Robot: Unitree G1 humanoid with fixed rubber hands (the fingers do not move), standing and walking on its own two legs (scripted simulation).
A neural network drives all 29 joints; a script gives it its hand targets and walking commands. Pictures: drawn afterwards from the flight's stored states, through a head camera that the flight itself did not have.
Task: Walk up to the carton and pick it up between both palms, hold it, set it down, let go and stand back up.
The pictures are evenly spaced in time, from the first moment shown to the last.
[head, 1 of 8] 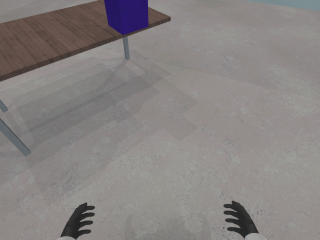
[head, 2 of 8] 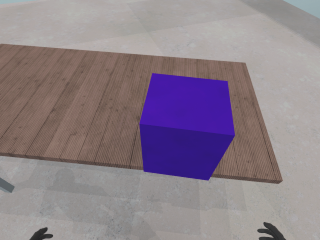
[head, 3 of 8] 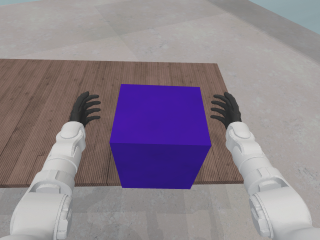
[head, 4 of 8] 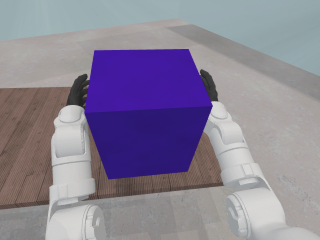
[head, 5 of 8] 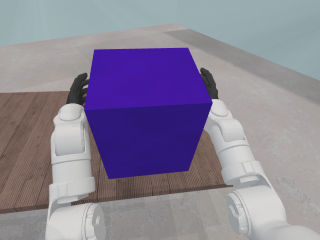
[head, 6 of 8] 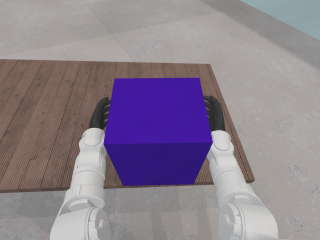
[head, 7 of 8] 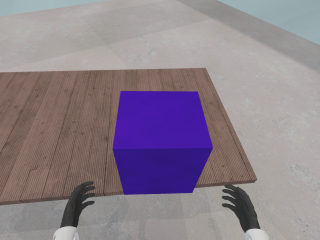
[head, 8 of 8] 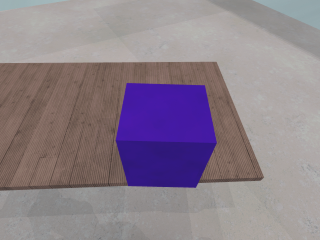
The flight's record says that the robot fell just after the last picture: no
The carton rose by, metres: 0.18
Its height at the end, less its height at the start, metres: +0.00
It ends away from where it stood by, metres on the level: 0.02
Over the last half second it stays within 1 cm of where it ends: yes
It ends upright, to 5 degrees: yes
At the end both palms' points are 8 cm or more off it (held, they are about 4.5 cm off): yes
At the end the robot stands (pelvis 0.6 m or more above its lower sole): yes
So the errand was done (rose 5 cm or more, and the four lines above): yes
